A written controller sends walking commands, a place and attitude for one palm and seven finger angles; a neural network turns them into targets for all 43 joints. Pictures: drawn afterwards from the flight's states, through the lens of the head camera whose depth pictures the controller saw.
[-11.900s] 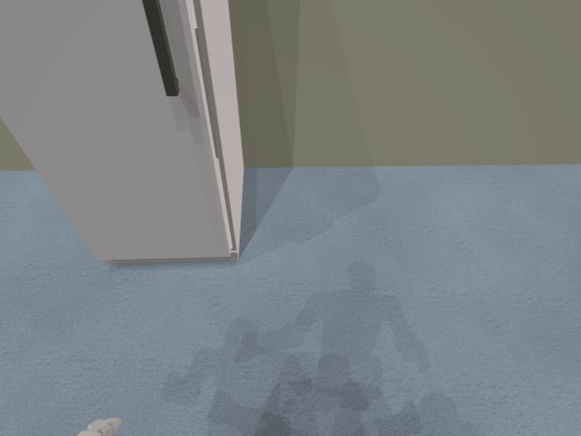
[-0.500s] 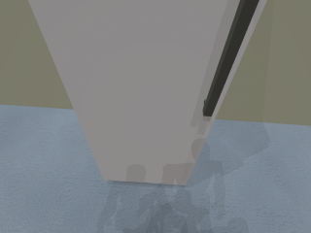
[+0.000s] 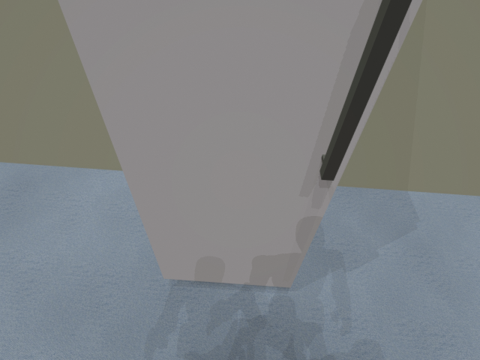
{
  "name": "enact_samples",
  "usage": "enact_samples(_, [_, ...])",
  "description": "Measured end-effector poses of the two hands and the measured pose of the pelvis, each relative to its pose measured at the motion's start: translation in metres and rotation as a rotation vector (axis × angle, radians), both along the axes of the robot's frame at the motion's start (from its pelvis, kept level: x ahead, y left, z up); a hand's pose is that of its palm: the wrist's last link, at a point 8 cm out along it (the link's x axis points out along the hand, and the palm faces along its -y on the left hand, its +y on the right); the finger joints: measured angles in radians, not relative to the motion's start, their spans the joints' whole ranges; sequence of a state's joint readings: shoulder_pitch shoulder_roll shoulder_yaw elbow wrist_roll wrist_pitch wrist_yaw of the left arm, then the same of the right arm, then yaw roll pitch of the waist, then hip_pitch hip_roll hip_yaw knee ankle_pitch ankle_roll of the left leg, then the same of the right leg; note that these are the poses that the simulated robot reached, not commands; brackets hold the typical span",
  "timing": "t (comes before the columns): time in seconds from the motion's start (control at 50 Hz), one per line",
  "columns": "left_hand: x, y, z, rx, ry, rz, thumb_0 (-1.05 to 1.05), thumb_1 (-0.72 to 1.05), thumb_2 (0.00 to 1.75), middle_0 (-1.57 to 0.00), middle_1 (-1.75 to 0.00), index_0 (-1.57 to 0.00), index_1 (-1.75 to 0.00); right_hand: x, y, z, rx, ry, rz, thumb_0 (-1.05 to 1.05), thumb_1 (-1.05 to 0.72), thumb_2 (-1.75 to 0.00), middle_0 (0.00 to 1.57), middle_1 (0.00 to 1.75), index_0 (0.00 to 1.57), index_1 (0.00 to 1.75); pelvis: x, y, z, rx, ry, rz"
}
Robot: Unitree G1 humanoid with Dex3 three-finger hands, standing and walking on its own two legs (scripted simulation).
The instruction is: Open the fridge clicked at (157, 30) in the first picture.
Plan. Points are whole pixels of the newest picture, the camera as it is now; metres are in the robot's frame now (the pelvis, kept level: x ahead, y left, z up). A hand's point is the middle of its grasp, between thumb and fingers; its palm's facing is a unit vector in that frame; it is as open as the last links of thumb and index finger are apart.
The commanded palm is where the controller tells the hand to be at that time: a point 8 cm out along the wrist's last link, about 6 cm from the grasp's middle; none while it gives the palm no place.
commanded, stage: look again from close up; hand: right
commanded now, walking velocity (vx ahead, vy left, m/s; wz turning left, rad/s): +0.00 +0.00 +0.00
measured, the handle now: (358, 81) +0.49 -0.14 +0.24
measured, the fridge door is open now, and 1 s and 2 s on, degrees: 0 0 0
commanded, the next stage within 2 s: raise the hand to about handle height in 0.80 s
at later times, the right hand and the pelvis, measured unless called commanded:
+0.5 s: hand out of the picture +0.05 -0.21 -0.16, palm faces -0.02 +0.96 -0.28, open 7.4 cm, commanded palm none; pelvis +0.00 +0.00 +0.00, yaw +0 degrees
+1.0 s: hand out of the picture +0.13 -0.25 -0.10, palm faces +0.21 +0.95 -0.25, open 7.4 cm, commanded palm +0.10 -0.29 -0.06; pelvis +0.00 -0.02 +0.00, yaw -2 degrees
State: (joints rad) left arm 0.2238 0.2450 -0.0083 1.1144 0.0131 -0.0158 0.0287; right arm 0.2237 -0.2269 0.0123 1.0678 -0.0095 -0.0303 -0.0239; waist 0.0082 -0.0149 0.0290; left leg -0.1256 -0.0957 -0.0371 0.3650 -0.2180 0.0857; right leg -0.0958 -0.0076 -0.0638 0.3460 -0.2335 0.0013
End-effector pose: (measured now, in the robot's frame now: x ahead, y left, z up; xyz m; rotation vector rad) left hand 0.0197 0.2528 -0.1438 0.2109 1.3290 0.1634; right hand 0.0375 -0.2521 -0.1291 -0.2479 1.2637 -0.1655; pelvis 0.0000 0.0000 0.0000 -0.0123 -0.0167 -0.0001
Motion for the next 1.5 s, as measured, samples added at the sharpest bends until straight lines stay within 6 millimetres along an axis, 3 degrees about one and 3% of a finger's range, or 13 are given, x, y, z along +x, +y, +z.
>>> enact_samples(0.4, [-0.003, 0.005, 0.004, 0.016, 0.019, -0.009, 0.01, 0.91, 0.90, -0.20, -0.30, -0.20, -0.29, 0.000, -0.005, -0.001, -0.001, 0.014, 0.008, 0.01, -0.91, -0.90, 0.20, 0.30, 0.21, 0.30, -0.001, -0.001, 0.001, 0.003, 0.011, 0.001])
enact_samples(0.92, [0.024, 0.002, 0.011, 0.041, -0.031, -0.037, 0.01, 0.91, 0.90, -0.20, -0.30, -0.20, -0.29, 0.018, -0.027, 0.002, -0.020, -0.018, 0.031, 0.01, -0.91, -0.90, 0.20, 0.30, 0.21, 0.30, 0.002, -0.013, 0.001, 0.005, 0.014, -0.006])
enact_samples(0.96, [0.033, 0.000, 0.015, 0.051, -0.115, -0.043, 0.01, 0.91, 0.90, -0.20, -0.30, -0.20, -0.29, 0.039, -0.033, 0.020, -0.003, -0.195, -0.074, 0.02, -0.90, -0.90, 0.21, 0.30, 0.21, 0.30, 0.000, -0.014, -0.001, 0.004, 0.032, -0.024])
enact_samples(1.0, [0.047, -0.004, 0.021, 0.054, -0.235, -0.068, 0.01, 0.91, 0.90, -0.20, -0.30, -0.20, -0.29, 0.069, -0.039, 0.054, -0.021, -0.454, -0.106, 0.02, -0.89, -0.89, 0.21, 0.30, 0.21, 0.30, -0.002, -0.015, -0.003, 0.001, 0.044, -0.038])
enact_samples(1.06, [0.072, -0.011, 0.028, 0.033, -0.412, -0.085, 0.01, 0.91, 0.90, -0.20, -0.30, -0.20, -0.29, 0.110, -0.040, 0.104, -0.004, -0.792, -0.082, 0.02, -0.87, -0.88, 0.21, 0.32, 0.21, 0.32, -0.008, -0.017, -0.010, 0.000, 0.063, -0.059])
enact_samples(1.12, [0.100, -0.019, 0.035, 0.017, -0.575, -0.112, 0.01, 0.91, 0.90, -0.20, -0.30, -0.20, -0.29, 0.131, -0.036, 0.139, 0.056, -1.076, 0.007, 0.02, -0.82, -0.86, 0.21, 0.35, 0.21, 0.35, -0.017, -0.017, -0.021, -0.004, 0.103, -0.054])
enact_samples(1.18, [0.124, -0.025, 0.040, 0.005, -0.712, -0.158, 0.01, 0.91, 0.90, -0.20, -0.30, -0.20, -0.29, 0.126, -0.030, 0.141, 0.138, -1.235, 0.115, 0.01, -0.77, -0.84, 0.21, 0.39, 0.21, 0.39, -0.026, -0.016, -0.039, -0.009, 0.144, -0.047])
enact_samples(1.24, [0.142, -0.031, 0.040, 0.004, -0.802, -0.217, 0.01, 0.91, 0.90, -0.20, -0.30, -0.20, -0.29, 0.103, -0.030, 0.120, 0.208, -1.236, 0.204, 0.01, -0.70, -0.81, 0.22, 0.43, 0.22, 0.43, -0.036, -0.017, -0.058, -0.009, 0.171, -0.049])
enact_samples(1.3, [0.154, -0.039, 0.038, 0.006, -0.845, -0.263, 0.01, 0.91, 0.90, -0.20, -0.30, -0.20, -0.29, 0.074, -0.039, 0.101, 0.237, -1.175, 0.164, 0.01, -0.63, -0.78, 0.22, 0.47, 0.23, 0.47, -0.042, -0.019, -0.071, 0.002, 0.175, -0.060])
enact_samples(1.34, [0.158, -0.047, 0.035, 0.005, -0.852, -0.288, 0.01, 0.91, 0.90, -0.20, -0.30, -0.20, -0.29, 0.060, -0.048, 0.098, 0.214, -1.171, 0.102, 0.01, -0.59, -0.76, 0.23, 0.50, 0.23, 0.50, -0.046, -0.020, -0.075, 0.016, 0.168, -0.072])
enact_samples(1.42, [0.155, -0.067, 0.026, -0.013, -0.825, -0.330, 0.01, 0.91, 0.90, -0.20, -0.30, -0.20, -0.29, 0.053, -0.061, 0.121, 0.121, -1.262, 0.061, 0.02, -0.49, -0.72, 0.23, 0.56, 0.24, 0.56, -0.055, -0.023, -0.078, 0.048, 0.140, -0.102])
enact_samples(1.5, [0.139, -0.084, 0.018, -0.047, -0.776, -0.331, 0.01, 0.91, 0.90, -0.20, -0.30, -0.20, -0.29, 0.072, -0.056, 0.152, 0.114, -1.342, 0.160, 0.02, -0.40, -0.69, 0.24, 0.62, 0.24, 0.62, -0.061, -0.025, -0.073, 0.062, 0.122, -0.114])
